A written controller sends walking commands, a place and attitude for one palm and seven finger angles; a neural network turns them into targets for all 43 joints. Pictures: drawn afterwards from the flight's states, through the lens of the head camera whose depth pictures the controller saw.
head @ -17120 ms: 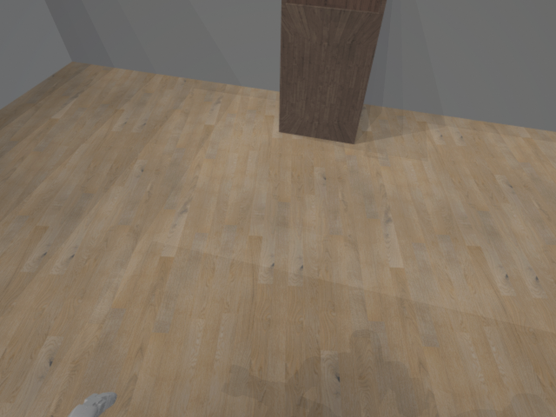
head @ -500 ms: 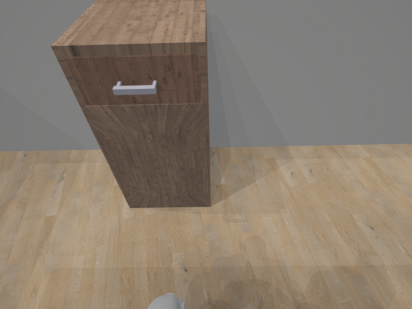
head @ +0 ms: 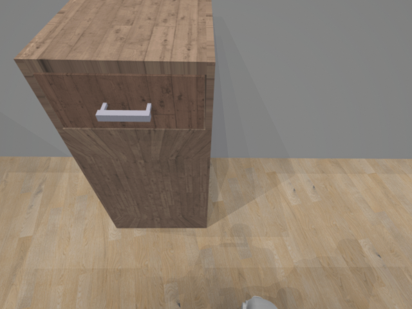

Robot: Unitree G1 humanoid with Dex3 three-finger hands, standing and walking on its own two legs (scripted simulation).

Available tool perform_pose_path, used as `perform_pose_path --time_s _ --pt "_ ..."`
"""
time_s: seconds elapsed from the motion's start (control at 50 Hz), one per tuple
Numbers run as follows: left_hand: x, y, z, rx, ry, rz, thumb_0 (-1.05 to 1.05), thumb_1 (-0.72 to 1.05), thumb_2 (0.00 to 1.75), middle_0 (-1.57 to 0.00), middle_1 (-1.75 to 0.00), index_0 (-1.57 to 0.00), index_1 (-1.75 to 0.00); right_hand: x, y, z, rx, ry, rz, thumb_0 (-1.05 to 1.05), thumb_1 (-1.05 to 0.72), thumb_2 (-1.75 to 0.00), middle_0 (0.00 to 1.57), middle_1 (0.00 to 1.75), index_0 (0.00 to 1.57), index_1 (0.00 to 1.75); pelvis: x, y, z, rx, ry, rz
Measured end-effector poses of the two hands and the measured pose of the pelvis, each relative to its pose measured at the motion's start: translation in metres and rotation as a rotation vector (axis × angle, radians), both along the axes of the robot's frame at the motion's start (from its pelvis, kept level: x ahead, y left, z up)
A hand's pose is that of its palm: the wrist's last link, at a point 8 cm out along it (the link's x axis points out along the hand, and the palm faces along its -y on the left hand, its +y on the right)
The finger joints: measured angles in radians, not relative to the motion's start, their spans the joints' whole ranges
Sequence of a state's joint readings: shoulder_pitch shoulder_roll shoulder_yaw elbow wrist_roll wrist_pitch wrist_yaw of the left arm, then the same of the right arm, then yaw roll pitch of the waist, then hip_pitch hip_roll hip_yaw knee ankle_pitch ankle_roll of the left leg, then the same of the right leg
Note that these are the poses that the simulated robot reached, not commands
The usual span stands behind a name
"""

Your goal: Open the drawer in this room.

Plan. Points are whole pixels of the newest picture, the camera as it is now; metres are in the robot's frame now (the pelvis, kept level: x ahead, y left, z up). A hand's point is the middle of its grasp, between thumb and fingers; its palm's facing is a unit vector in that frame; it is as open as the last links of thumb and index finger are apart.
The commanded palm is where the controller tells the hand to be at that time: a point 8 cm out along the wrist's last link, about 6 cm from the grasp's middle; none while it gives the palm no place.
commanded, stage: come to a stop and stand still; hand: left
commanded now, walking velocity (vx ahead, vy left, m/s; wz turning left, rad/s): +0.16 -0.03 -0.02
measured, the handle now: (125, 111) +0.57 +0.26 +0.04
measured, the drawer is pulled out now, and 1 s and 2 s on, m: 0.00 0.00 0.00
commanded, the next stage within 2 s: look again from close up in 1.52 s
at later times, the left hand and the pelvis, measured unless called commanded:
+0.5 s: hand out of the picture +0.12 +0.18 -0.16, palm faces +0.06 -0.95 -0.29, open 7.2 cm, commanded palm none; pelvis +0.04 -0.02 +0.00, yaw +1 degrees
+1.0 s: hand out of the picture +0.05 +0.20 -0.18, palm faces -0.01 -0.99 -0.17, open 7.3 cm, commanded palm none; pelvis +0.04 +0.02 +0.00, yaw +0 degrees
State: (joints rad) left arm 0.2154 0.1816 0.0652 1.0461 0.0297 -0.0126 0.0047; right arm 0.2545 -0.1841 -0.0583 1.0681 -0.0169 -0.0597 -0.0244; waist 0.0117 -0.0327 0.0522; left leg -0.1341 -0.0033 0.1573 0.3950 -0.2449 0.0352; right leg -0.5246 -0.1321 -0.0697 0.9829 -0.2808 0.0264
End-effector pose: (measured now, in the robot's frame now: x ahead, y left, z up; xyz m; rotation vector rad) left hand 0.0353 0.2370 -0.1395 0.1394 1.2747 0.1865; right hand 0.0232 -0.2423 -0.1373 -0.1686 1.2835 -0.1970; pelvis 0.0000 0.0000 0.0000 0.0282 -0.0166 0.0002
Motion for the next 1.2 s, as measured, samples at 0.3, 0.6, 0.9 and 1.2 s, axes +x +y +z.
perform_pose_path --time_s 0.3,0.6,0.9,1.2 --pt "0.141 -0.066 0.016 0.036 -0.139 -0.105 0.00 0.91 0.90 -0.20 -0.30 -0.20 -0.30 0.016 -0.024 -0.028 0.102 0.219 -0.063 0.01 -0.91 -0.90 0.19 0.30 0.20 0.29 0.066 -0.045 -0.005 0.015 -0.004 0.019" --pt "0.046 0.028 -0.004 0.081 -0.004 0.015 0.00 0.91 0.90 -0.20 -0.30 -0.21 -0.30 0.091 -0.010 -0.004 -0.020 -0.045 0.072 0.00 -0.91 -0.90 0.19 0.30 0.20 0.29 0.032 0.004 -0.011 -0.019 0.018 0.021" --pt "-0.017 0.034 -0.011 -0.053 0.222 0.025 0.00 0.91 0.90 -0.20 -0.30 -0.20 -0.30 0.036 0.045 0.017 -0.032 0.077 0.012 0.01 -0.92 -0.90 0.20 0.30 0.21 0.30 0.044 0.031 0.007 -0.045 0.050 0.000" --pt "0.092 -0.030 0.010 0.042 -0.021 -0.075 0.00 0.91 0.90 -0.20 -0.30 -0.20 -0.30 -0.013 -0.011 -0.019 0.058 0.252 -0.079 0.01 -0.90 -0.90 0.20 0.30 0.20 0.29 0.053 -0.025 -0.002 -0.014 0.027 0.019"
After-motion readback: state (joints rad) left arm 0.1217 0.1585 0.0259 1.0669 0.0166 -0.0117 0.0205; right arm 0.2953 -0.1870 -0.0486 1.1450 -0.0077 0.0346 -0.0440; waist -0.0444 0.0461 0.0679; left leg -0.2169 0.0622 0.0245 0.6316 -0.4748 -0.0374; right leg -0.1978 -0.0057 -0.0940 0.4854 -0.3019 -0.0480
